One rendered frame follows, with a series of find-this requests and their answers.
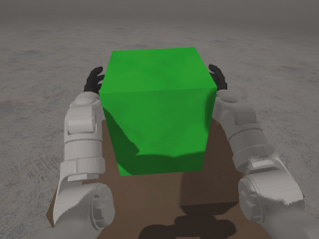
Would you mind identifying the robot left upper arm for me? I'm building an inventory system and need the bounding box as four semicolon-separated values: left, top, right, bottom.
25;182;116;239

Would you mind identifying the robot right upper arm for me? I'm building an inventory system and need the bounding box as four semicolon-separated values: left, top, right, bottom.
238;169;319;239

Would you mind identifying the carton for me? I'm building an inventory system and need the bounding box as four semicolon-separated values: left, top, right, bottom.
99;47;217;176

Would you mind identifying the robot right hand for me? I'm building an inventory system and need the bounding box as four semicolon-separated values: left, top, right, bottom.
208;64;227;91

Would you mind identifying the robot left forearm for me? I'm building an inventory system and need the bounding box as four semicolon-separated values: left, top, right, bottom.
53;92;106;223

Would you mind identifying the pedestal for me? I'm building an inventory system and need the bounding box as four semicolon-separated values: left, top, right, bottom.
46;118;305;239

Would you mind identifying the robot right forearm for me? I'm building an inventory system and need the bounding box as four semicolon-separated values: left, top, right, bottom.
212;90;305;209

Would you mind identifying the robot left hand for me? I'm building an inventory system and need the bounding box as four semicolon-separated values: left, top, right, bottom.
84;66;105;95

